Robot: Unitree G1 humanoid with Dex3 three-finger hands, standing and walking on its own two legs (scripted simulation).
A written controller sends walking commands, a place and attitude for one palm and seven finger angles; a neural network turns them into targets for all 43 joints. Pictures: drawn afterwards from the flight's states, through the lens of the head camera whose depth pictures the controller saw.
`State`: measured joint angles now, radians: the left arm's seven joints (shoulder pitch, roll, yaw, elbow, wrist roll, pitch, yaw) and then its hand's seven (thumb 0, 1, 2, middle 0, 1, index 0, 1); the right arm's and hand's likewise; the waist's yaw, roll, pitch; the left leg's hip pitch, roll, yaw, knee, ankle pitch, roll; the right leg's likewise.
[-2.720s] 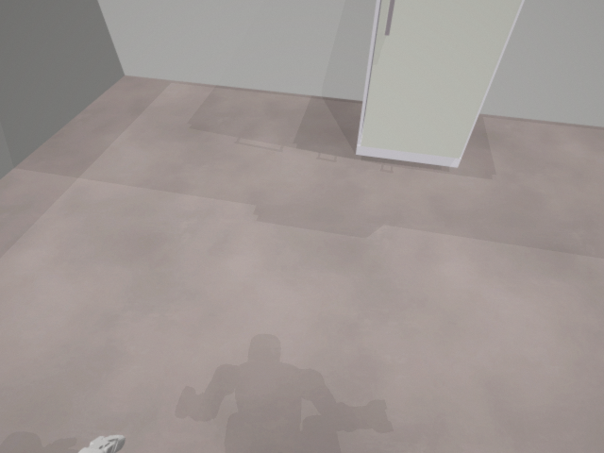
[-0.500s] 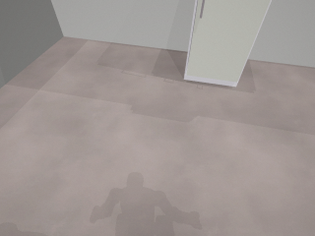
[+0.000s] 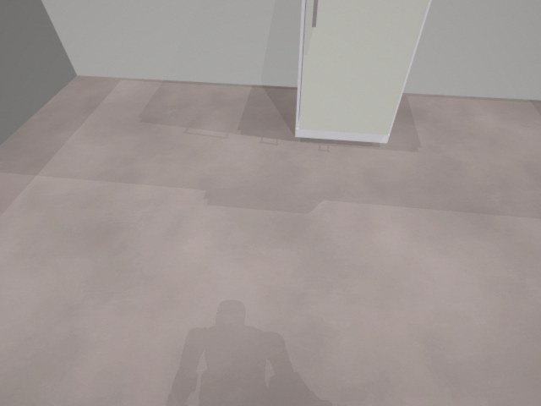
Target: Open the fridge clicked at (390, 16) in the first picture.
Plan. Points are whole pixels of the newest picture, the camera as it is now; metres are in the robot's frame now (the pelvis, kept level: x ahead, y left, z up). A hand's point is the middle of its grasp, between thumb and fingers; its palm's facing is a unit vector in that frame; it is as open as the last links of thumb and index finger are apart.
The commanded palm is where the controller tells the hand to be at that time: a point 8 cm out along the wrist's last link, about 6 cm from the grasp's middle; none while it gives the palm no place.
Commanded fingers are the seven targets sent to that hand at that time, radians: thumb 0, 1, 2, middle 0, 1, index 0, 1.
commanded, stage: walk to a spot facing it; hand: left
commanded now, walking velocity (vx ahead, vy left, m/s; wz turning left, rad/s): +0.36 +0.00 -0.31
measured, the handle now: out of the picture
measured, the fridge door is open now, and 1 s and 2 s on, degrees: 0 0 0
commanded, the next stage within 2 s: turn to face it in 1.86 s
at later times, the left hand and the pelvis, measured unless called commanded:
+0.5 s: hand (153, 372) +0.21 +0.24 -0.17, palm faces -0.11 -0.98 -0.17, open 7.4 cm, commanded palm none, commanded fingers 0.00 0.90 0.90 -0.20 -0.30 -0.20 -0.30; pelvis +0.19 +0.05 +0.01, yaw -11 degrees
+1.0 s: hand (245, 223) +0.54 +0.11 -0.15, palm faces -0.27 -0.95 -0.18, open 7.2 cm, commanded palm none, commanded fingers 0.00 0.90 0.90 -0.20 -0.30 -0.20 -0.30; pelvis +0.39 -0.02 +0.01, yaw -17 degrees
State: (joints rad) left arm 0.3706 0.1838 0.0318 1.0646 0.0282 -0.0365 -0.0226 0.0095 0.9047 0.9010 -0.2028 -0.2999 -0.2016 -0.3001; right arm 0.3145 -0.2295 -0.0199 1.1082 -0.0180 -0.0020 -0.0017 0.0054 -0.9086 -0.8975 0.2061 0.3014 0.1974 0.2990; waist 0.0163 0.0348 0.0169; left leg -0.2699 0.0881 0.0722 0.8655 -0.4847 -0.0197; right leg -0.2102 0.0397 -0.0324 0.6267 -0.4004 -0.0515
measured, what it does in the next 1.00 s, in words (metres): walks ahead, turning right: left foot, then right foot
